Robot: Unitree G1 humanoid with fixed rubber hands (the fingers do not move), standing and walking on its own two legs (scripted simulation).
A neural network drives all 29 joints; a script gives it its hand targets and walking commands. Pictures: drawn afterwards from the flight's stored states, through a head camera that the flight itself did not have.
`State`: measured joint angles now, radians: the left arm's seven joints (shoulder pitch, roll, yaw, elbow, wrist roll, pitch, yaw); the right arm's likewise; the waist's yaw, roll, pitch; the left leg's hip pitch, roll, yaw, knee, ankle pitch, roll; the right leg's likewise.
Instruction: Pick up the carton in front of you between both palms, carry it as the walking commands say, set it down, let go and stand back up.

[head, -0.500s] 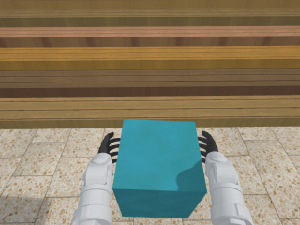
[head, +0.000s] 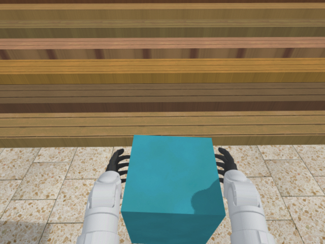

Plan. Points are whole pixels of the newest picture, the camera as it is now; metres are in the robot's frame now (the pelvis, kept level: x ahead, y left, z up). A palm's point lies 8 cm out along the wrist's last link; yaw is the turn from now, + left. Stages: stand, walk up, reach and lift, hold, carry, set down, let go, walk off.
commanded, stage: reach and lift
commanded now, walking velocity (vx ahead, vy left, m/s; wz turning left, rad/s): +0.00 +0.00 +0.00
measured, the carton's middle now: (170, 192) +0.28 +0.00 -0.04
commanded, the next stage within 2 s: hold in 0.10 s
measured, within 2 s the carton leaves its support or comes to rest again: neither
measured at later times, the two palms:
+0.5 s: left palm (111, 176) +0.27 +0.15 +0.05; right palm (232, 175) +0.28 -0.15 +0.05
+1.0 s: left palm (114, 164) +0.30 +0.15 +0.06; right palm (232, 164) +0.30 -0.16 +0.06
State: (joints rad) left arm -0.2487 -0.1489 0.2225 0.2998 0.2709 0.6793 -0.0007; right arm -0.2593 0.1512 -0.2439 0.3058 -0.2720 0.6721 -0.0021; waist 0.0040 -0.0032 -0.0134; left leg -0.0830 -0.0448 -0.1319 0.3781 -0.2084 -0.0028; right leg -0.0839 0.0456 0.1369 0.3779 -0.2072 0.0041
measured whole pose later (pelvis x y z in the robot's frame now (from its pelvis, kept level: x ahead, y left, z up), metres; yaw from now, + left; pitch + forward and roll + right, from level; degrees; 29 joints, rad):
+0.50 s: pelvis -0.01 +0.00 +0.00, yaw +0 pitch -7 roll +0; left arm -0.28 -0.16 0.23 0.25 0.28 0.76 -0.01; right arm -0.29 0.16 -0.26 0.26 -0.28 0.75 0.01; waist 0.00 0.00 0.01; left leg -0.05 -0.04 -0.13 0.37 -0.19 0.00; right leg -0.05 0.04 0.13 0.37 -0.19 0.01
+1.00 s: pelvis +0.01 -0.01 -0.01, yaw -1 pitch +0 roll +0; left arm -0.23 -0.13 0.18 0.08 0.20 0.83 0.02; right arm -0.25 0.15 -0.18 0.09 -0.22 0.83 -0.03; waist 0.01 0.01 -0.12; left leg -0.24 0.00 -0.05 0.53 -0.30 -0.01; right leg -0.26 0.00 0.03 0.56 -0.34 0.01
